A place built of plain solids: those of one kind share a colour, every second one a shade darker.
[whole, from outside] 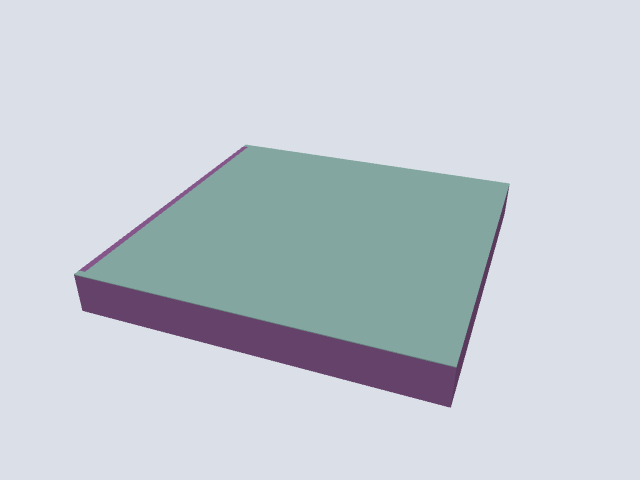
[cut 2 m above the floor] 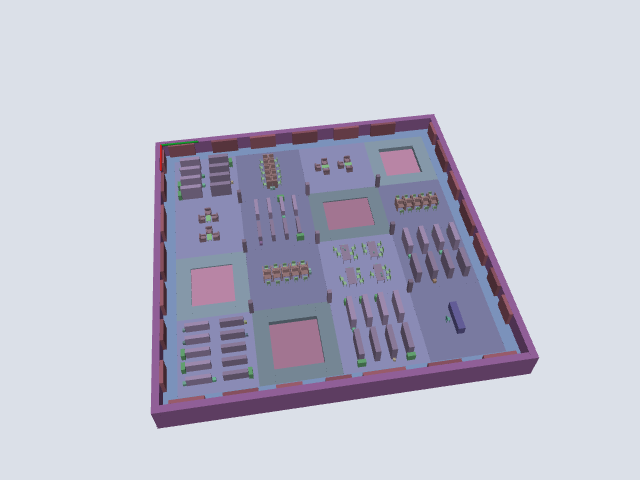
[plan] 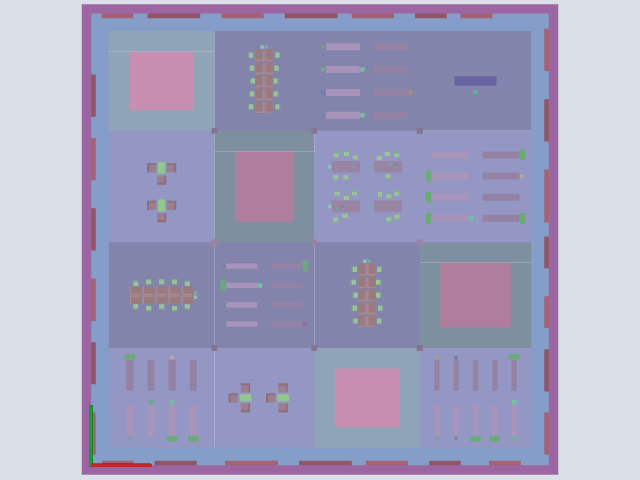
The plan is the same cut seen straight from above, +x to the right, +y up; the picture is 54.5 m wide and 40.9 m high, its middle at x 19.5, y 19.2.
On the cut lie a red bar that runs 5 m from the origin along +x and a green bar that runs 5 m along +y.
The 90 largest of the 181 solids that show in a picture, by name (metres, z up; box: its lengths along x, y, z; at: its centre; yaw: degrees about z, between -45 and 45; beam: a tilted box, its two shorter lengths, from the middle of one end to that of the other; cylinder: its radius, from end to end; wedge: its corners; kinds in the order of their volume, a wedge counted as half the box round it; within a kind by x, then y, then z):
{
 "floor_bay_1": {"box": [9.0, 8.5, 1.5], "at": [6.0, 5.75, -0.75]},
 "floor_bay_2": {"box": [9.0, 9.0, 1.5], "at": [6.0, 14.5, -0.75]},
 "floor_bay_3": {"box": [9.0, 9.5, 1.5], "at": [6.0, 23.75, -0.75]},
 "floor_bay_4": {"box": [8.5, 8.5, 1.5], "at": [14.75, 5.75, -0.75]},
 "floor_bay_5": {"box": [8.5, 9.0, 1.5], "at": [14.75, 14.5, -0.75]},
 "floor_bay_6": {"box": [8.5, 8.5, 1.5], "at": [14.75, 32.75, -0.75]},
 "floor_bay_7": {"box": [9.0, 9.0, 1.5], "at": [23.5, 14.5, -0.75]},
 "floor_bay_8": {"box": [9.0, 9.5, 1.5], "at": [23.5, 23.75, -0.75]},
 "floor_bay_9": {"box": [9.0, 8.5, 1.5], "at": [23.5, 32.75, -0.75]},
 "floor_bay_10": {"box": [9.5, 8.5, 1.5], "at": [32.75, 5.75, -0.75]},
 "floor_bay_11": {"box": [9.5, 9.5, 1.5], "at": [32.75, 23.75, -0.75]},
 "floor_bay_12": {"box": [9.5, 8.5, 1.5], "at": [32.75, 32.75, -0.75]},
 "wall_1": {"box": [0.8, 38.5, 4.8], "at": [-0.4, 19.25, 0.9]},
 "wall_2": {"box": [40.6, 0.8, 4.8], "at": [19.5, -0.4, 0.9]},
 "wall_3": {"box": [40.6, 0.8, 4.8], "at": [19.5, 38.9, 0.9]},
 "wall_4": {"box": [0.8, 38.5, 4.8], "at": [39.4, 19.25, 0.9]},
 "floor_aisle_1": {"box": [1.5, 35.5, 1.5], "at": [0.75, 19.25, -0.75]},
 "floor_aisle_2": {"box": [39.0, 1.5, 1.5], "at": [19.5, 0.75, -0.75]},
 "floor_aisle_3": {"box": [39.0, 1.5, 1.5], "at": [19.5, 37.75, -0.75]},
 "floor_aisle_4": {"box": [1.5, 35.5, 1.5], "at": [38.25, 19.25, -0.75]},
 "floor_rim_1": {"box": [1.75, 5.0, 1.5], "at": [2.37, 32.75, -0.75]},
 "floor_rim_2": {"box": [9.0, 1.75, 1.5], "at": [6.0, 29.37, -0.75]},
 "floor_rim_3": {"box": [9.0, 1.75, 1.5], "at": [6.0, 36.13, -0.75]},
 "floor_rim_4": {"box": [1.75, 5.0, 1.5], "at": [9.63, 32.75, -0.75]},
 "floor_rim_5": {"box": [1.75, 6.0, 1.5], "at": [11.37, 23.75, -0.75]},
 "floor_rim_6": {"box": [8.5, 1.75, 1.5], "at": [14.75, 19.87, -0.75]},
 "floor_rim_7": {"box": [8.5, 1.75, 1.5], "at": [14.75, 27.63, -0.75]},
 "floor_rim_8": {"box": [1.75, 6.0, 1.5], "at": [18.13, 23.75, -0.75]},
 "floor_rim_9": {"box": [1.75, 5.0, 1.5], "at": [19.87, 5.75, -0.75]},
 "floor_rim_10": {"box": [9.0, 1.75, 1.5], "at": [23.5, 2.37, -0.75]},
 "floor_rim_11": {"box": [9.0, 1.75, 1.5], "at": [23.5, 9.13, -0.75]},
 "floor_rim_12": {"box": [1.75, 5.0, 1.5], "at": [27.13, 5.75, -0.75]},
 "floor_rim_13": {"box": [1.75, 5.5, 1.5], "at": [28.87, 14.5, -0.75]},
 "floor_rim_14": {"box": [9.5, 1.75, 1.5], "at": [32.75, 10.87, -0.75]},
 "floor_rim_15": {"box": [9.5, 1.75, 1.5], "at": [32.75, 18.13, -0.75]},
 "floor_rim_16": {"box": [1.75, 5.5, 1.5], "at": [36.63, 14.5, -0.75]},
 "ceil_hall_1": {"box": [40.6, 40.1, 0.1], "at": [19.5, 19.25, 3.25]},
 "floor_well_1": {"box": [5.5, 5.0, 0.88], "at": [6.0, 32.75, -1.06]},
 "floor_well_2": {"box": [5.0, 6.0, 1.34], "at": [14.75, 23.75, -0.83]},
 "floor_well_3": {"box": [5.5, 5.0, 1.34], "at": [23.5, 5.75, -0.83]},
 "floor_well_4": {"box": [6.0, 5.5, 0.88], "at": [32.75, 14.5, -1.06]},
 "range_1": {"box": [0.6, 2.65, 2.1], "at": [3.3, 3.83, 1.05]},
 "range_2": {"box": [0.6, 2.65, 2.1], "at": [3.3, 7.67, 1.05]},
 "range_3": {"box": [0.6, 2.65, 2.1], "at": [5.1, 3.83, 1.05]},
 "range_4": {"box": [0.6, 2.65, 2.1], "at": [5.1, 7.67, 1.05]},
 "range_5": {"box": [0.6, 2.65, 2.1], "at": [6.9, 3.83, 1.05]},
 "range_6": {"box": [0.6, 2.65, 2.1], "at": [6.9, 7.67, 1.05]},
 "range_7": {"box": [0.6, 2.65, 2.1], "at": [8.7, 3.83, 1.05]},
 "range_8": {"box": [0.6, 2.65, 2.1], "at": [8.7, 7.67, 1.05]},
 "range_9": {"box": [2.9, 0.6, 2.1], "at": [21.45, 29.82, 1.05]},
 "range_10": {"box": [2.9, 0.6, 2.1], "at": [21.45, 31.77, 1.05]},
 "range_11": {"box": [2.9, 0.6, 2.1], "at": [21.45, 33.73, 1.05]},
 "range_12": {"box": [2.9, 0.6, 2.1], "at": [21.45, 35.67, 1.05]},
 "range_13": {"box": [2.9, 0.6, 2.1], "at": [25.55, 29.82, 1.05]},
 "range_14": {"box": [2.9, 0.6, 2.1], "at": [25.55, 31.77, 1.05]},
 "range_15": {"box": [2.9, 0.6, 2.1], "at": [25.55, 33.73, 1.05]},
 "range_16": {"box": [2.9, 0.6, 2.1], "at": [25.55, 35.67, 1.05]},
 "range_17": {"box": [3.15, 0.6, 2.1], "at": [30.57, 21.05, 1.05]},
 "range_18": {"box": [3.15, 0.6, 2.1], "at": [30.57, 22.85, 1.05]},
 "range_19": {"box": [3.15, 0.6, 2.1], "at": [30.57, 24.65, 1.05]},
 "range_20": {"box": [3.15, 0.6, 2.1], "at": [30.57, 26.45, 1.05]},
 "range_21": {"box": [3.15, 0.6, 2.1], "at": [34.92, 21.05, 1.05]},
 "range_22": {"box": [3.15, 0.6, 2.1], "at": [34.92, 22.85, 1.05]},
 "range_23": {"box": [3.15, 0.6, 2.1], "at": [34.92, 24.65, 1.05]},
 "range_24": {"box": [3.15, 0.6, 2.1], "at": [34.92, 26.45, 1.05]},
 "wallshelf_1": {"box": [0.4, 3.6, 2.1], "at": [0.2, 2.7, 1.05]},
 "wallshelf_2": {"box": [0.4, 3.6, 2.1], "at": [0.2, 8.7, 1.05]},
 "wallshelf_3": {"box": [0.4, 3.6, 2.1], "at": [0.2, 14.1, 1.05]},
 "wallshelf_4": {"box": [0.4, 3.6, 2.1], "at": [0.2, 20.1, 1.05]},
 "wallshelf_5": {"box": [0.4, 3.6, 2.1], "at": [0.2, 26.1, 1.05]},
 "wallshelf_6": {"box": [0.4, 3.6, 2.1], "at": [0.2, 31.5, 1.05]},
 "wallshelf_7": {"box": [2.7, 0.4, 2.1], "at": [2.25, 0.2, 1.05]},
 "wallshelf_8": {"box": [2.7, 0.4, 2.1], "at": [2.25, 38.3, 1.05]},
 "wallshelf_9": {"box": [4.5, 0.4, 2.1], "at": [7.05, 38.3, 1.05]},
 "wallshelf_10": {"box": [3.6, 0.4, 2.1], "at": [7.2, 0.2, 1.05]},
 "wallshelf_11": {"box": [3.6, 0.4, 2.1], "at": [12.9, 38.3, 1.05]},
 "wallshelf_12": {"box": [4.5, 0.4, 2.1], "at": [13.65, 0.2, 1.05]},
 "wallshelf_13": {"box": [4.5, 0.4, 2.1], "at": [18.75, 38.3, 1.05]},
 "wallshelf_14": {"box": [4.5, 0.4, 2.1], "at": [19.95, 0.2, 1.05]},
 "wallshelf_15": {"box": [3.6, 0.4, 2.1], "at": [24.0, 38.3, 1.05]},
 "wallshelf_16": {"box": [3.6, 0.4, 2.1], "at": [25.2, 0.2, 1.05]},
 "wallshelf_17": {"box": [2.7, 0.4, 2.1], "at": [28.95, 38.3, 1.05]},
 "wallshelf_18": {"box": [2.7, 0.4, 2.1], "at": [30.15, 0.2, 1.05]},
 "wallshelf_19": {"box": [2.7, 0.4, 2.1], "at": [35.25, 0.2, 1.05]},
 "wallshelf_20": {"box": [0.4, 3.6, 2.1], "at": [38.8, 2.7, 1.05]},
 "wallshelf_21": {"box": [0.4, 3.6, 2.1], "at": [38.8, 8.1, 1.05]},
 "wallshelf_22": {"box": [0.4, 4.5, 2.1], "at": [38.8, 22.95, 1.05]},
 "wallshelf_23": {"box": [0.4, 3.6, 2.1], "at": [38.8, 29.4, 1.05]},
 "wallshelf_24": {"box": [0.4, 3.6, 2.1], "at": [38.8, 35.4, 1.05]},
 "desk_counter_1": {"box": [3.6, 0.8, 1.05], "at": [32.75, 32.75, 0.53]}
}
